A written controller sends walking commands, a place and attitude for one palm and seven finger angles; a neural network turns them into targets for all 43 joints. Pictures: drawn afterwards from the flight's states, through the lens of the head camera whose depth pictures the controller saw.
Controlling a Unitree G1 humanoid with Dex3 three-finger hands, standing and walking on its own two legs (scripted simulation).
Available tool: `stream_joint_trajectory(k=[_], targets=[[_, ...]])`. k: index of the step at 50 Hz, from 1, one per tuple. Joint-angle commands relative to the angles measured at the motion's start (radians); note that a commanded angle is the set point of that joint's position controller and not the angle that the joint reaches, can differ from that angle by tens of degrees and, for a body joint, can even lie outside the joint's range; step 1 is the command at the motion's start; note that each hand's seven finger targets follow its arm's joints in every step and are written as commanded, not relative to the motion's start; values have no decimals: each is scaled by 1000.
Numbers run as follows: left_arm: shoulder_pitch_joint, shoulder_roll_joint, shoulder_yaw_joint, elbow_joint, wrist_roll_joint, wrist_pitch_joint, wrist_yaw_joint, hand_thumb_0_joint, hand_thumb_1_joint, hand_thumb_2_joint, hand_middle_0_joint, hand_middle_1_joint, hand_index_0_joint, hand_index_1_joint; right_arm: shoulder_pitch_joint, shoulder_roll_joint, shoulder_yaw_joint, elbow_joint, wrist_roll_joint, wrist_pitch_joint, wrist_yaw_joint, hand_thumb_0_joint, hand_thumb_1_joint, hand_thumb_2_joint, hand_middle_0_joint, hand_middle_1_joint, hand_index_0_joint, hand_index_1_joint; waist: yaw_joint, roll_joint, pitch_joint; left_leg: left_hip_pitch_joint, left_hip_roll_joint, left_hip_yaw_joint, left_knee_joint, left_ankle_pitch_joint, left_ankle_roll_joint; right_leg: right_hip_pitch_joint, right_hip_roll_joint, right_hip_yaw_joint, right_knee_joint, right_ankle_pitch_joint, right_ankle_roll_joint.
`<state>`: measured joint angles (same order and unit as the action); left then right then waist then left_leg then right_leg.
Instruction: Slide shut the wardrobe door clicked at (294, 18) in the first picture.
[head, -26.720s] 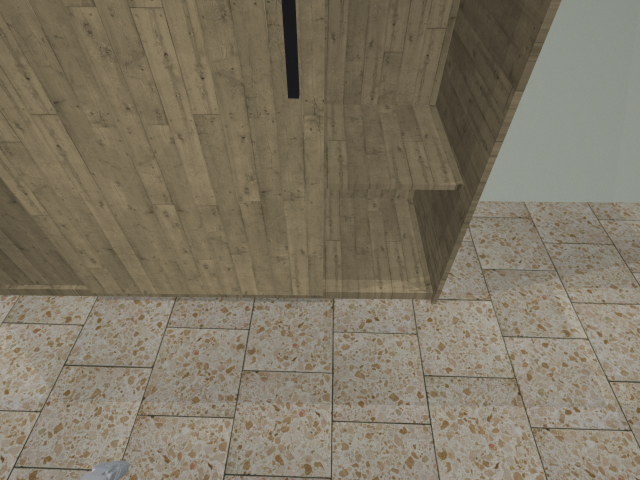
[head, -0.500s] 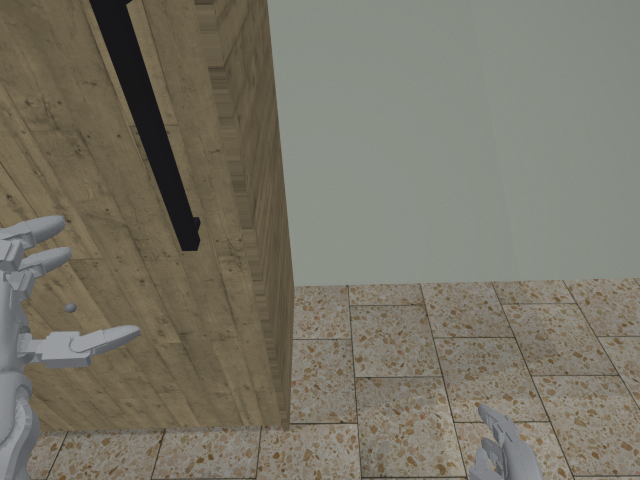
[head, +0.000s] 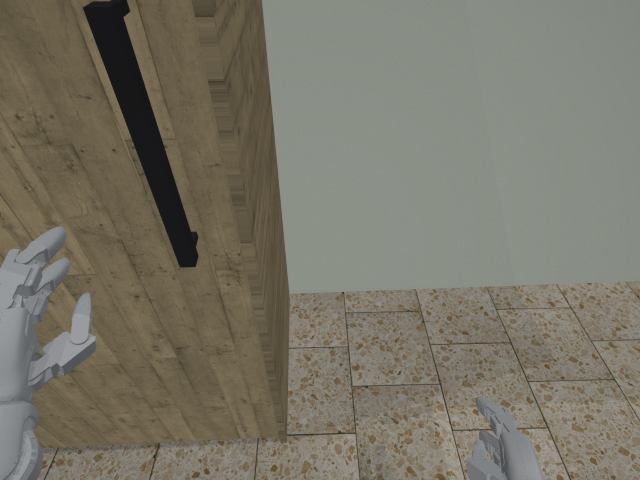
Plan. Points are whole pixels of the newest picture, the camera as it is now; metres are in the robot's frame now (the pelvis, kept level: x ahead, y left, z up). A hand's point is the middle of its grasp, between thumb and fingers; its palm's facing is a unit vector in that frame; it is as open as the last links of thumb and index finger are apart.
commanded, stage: draw the hand back to the body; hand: left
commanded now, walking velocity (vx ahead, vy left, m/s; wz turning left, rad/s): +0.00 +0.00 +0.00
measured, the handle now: (160, 156) +0.38 +0.25 +0.24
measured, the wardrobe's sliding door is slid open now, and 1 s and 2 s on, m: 0.00 0.00 0.00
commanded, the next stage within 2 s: step back with the hand held close in 0.30 s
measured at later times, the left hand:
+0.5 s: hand (72, 333) +0.19 +0.27 +0.17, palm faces +0.47 -0.80 -0.36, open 7.5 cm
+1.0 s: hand (12, 392) +0.13 +0.29 +0.16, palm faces +0.44 -0.78 -0.45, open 7.4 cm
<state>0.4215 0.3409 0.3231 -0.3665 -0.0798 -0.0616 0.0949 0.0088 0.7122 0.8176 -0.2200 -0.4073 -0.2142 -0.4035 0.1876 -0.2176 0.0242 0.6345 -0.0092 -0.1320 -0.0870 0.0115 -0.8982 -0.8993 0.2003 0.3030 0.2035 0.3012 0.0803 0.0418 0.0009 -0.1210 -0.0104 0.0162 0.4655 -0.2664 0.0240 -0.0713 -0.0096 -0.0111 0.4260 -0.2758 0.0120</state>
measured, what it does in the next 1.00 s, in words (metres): shifts its weight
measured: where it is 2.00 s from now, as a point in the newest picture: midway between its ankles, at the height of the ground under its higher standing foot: outside the picture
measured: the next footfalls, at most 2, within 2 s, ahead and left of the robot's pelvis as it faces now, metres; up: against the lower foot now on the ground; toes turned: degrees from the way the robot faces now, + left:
right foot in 1.80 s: -0.25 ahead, -0.12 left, -0.01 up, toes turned -4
left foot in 1.92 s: -0.06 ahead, +0.10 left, +0.00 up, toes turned -5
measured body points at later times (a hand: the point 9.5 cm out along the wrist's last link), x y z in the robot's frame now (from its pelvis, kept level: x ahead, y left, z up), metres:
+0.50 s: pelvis -0.01 +0.00 +0.00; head -0.03 -0.01 +0.45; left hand +0.15 +0.31 +0.19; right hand +0.18 -0.22 -0.08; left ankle +0.00 +0.10 -0.74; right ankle -0.02 -0.13 -0.74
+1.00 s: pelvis -0.07 +0.02 -0.01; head -0.07 +0.03 +0.44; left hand +0.10 +0.33 +0.18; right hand +0.10 -0.22 -0.08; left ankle +0.00 +0.10 -0.74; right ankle -0.02 -0.13 -0.74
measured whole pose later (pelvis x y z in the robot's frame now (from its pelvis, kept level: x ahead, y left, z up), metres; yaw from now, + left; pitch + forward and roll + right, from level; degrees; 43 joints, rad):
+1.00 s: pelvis -0.07 +0.02 -0.01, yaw +0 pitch +0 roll -2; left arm 0.51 0.40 0.43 -0.46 -0.03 -0.23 0.14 0.01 0.88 0.90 -0.22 -0.30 -0.21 -0.30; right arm 0.22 -0.22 0.00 0.55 0.00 -0.06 -0.09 0.01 -0.90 -0.90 0.20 0.30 0.20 0.30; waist 0.02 0.02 0.01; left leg -0.39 -0.01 0.03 0.59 -0.20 0.06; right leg -0.32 -0.01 0.00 0.52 -0.19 0.04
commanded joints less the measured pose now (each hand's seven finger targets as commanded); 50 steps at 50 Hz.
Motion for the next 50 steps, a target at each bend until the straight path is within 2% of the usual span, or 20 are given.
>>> stream_joint_trajectory(k=[1,5,8,13,15,18,20,21,22,23,24,26,28,30,33,34,39,42,46,50], targets=[[-124,189,117,-226,4,-59,18,0,900,900,-200,-300,-200,-300,-120,-108,-35,-155,-2,-48,-8,0,-900,-900,200,300,200,300,-3,28,-66,32,32,-25,-77,274,-11,-36,5,-18,-54,231,-29],[-137,189,114,-234,6,-55,19,0,900,900,-200,-300,-200,-300,-123,-107,-33,-155,-4,-47,-6,0,-900,-900,200,300,200,300,-3,48,-66,36,33,-28,-83,268,-15,-35,5,-17,-58,223,-30],[-130,182,111,-214,4,-51,17,0,900,900,-200,-300,-200,-300,-126,-109,-33,-154,-3,-40,-4,0,-900,-900,200,300,200,300,-3,8,-53,26,32,-29,-89,243,-13,-38,8,-19,-65,204,-29],[-126,183,115,-202,2,-51,15,0,900,900,-200,-300,-200,-300,-131,-106,-34,-155,-3,-35,-7,0,-900,-900,200,300,200,300,0,3,-50,22,29,-23,-91,224,-9,-33,6,-18,-73,192,-28],[-147,190,114,-229,4,-57,16,0,900,900,-200,-300,-200,-300,-136,-108,-34,-156,-3,-38,-7,0,-900,-900,200,300,200,300,-1,39,-57,29,29,-26,-95,210,-11,-30,6,-13,-78,178,-29],[-138,186,113,-223,5,-60,18,0,900,900,-200,-300,-200,-300,-137,-105,-34,-153,-2,-43,-7,0,-900,-900,200,300,200,300,0,22,-47,24,27,-29,-97,196,-11,-35,8,-15,-83,162,-30],[-148,197,118,-241,7,-67,20,0,900,900,-200,-300,-200,-300,-138,-106,-35,-153,-3,-49,-10,0,-900,-900,200,300,200,300,-1,54,-48,32,26,-28,-100,185,-11,-35,7,-12,-90,153,-31],[-166,223,145,-238,6,-69,25,0,900,900,-200,-300,-200,-300,-139,-107,-34,-150,-4,-51,-11,0,-900,-900,200,300,200,300,3,52,-47,25,24,-28,-100,177,-11,-33,7,-12,-93,148,-31],[-266,333,256,-307,13,-121,36,0,900,900,-200,-300,-200,-300,-139,-123,-31,-191,3,-29,-3,0,-900,-900,200,300,200,300,-39,3,34,-56,32,-35,-59,117,16,-138,-35,75,-161,189,-25],[-142,244,193,-197,12,-129,26,0,900,900,-200,-300,-200,-300,-133,-112,-34,-164,-3,-14,-2,0,-900,-900,200,300,200,300,-47,-66,28,-45,22,-43,-23,116,19,-169,-61,92,-175,192,-27],[-118,239,187,-207,19,-142,22,0,900,900,-200,-300,-200,-300,-132,-113,-40,-169,-6,-1,1,0,-900,-900,200,300,200,300,-44,-73,18,-49,22,-40,-7,133,15,-177,-73,101,-180,218,-32],[-28,194,153,-191,22,-155,19,0,900,900,-200,-300,-200,-300,-111,-119,-50,-180,-8,17,5,0,-900,-900,200,300,200,300,-50,-36,-66,-26,37,-37,0,211,14,-155,-86,90,-133,294,-30],[4,198,154,-218,23,-165,24,0,900,900,-200,-300,-200,-300,-99,-127,-59,-196,-4,30,5,0,-900,-900,200,300,200,300,-51,10,-132,-12,57,-38,-16,321,11,-125,-71,60,-79,355,-17],[40,218,175,-228,18,-168,30,0,900,900,-200,-300,-200,-300,-100,-127,-61,-212,-1,40,-1,0,-900,-900,200,300,200,300,-49,2,-167,-7,71,-45,-23,402,12,-111,-56,40,-45,384,-6],[55,239,197,-256,17,-170,37,0,900,900,-200,-300,-200,-300,-96,-127,-68,-233,5,57,-6,0,-900,-900,200,300,200,300,-51,-28,-186,-31,80,-50,-26,419,13,-101,-46,38,-17,399,1],[50,258,210,-278,18,-173,41,0,900,900,-200,-300,-200,-300,-102,-130,-68,-236,5,61,-9,0,-900,-900,200,300,200,300,-51,-1,-192,-45,82,-53,-30,413,14,-94,-44,38,-9,395,0],[61,269,232,-308,20,-192,52,0,900,900,-200,-300,-200,-300,-97,-135,-71,-252,7,58,-15,0,-900,-900,200,300,200,300,-49,42,-165,-176,102,-93,-77,257,28,-65,-20,38,37,274,4],[71,244,225,-293,31,-205,56,0,900,900,-200,-300,-200,-300,-86,-140,-72,-254,8,44,-13,0,-900,-900,200,300,200,300,-54,69,-129,-325,121,-121,-118,20,46,-21,-12,50,82,194,2],[55,232,225,-285,44,-224,58,0,900,900,-200,-300,-200,-300,-71,-145,-75,-247,8,21,-12,0,-900,-900,200,300,200,300,-61,41,-101,-444,124,-148,-127,-205,59,-15,-19,75,98,119,-4],[9,228,214,-293,56,-241,63,0,900,900,-200,-300,-200,-300,-61,-145,-76,-235,4,-2,-11,0,-900,-900,200,300,200,300,-69,7,-63,-453,108,-152,-85,-308,56,-116,-37,110,40,-62,-18]])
